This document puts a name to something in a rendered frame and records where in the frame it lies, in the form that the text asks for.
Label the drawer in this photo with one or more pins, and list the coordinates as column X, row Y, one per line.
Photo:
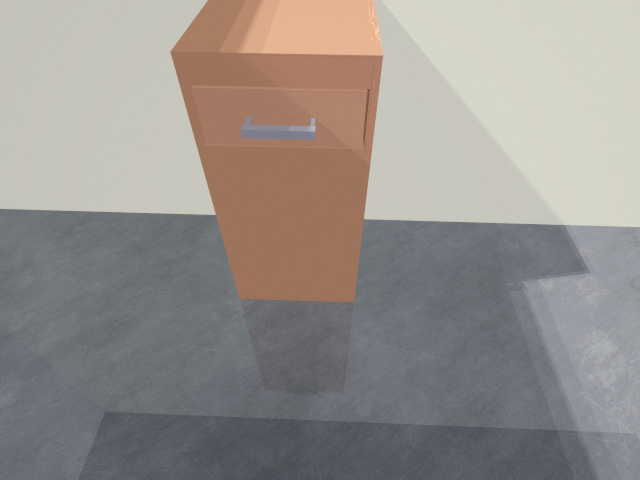
column 339, row 113

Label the handle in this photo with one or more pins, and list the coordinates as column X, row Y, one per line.
column 278, row 132

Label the cabinet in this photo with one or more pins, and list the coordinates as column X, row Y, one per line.
column 291, row 217

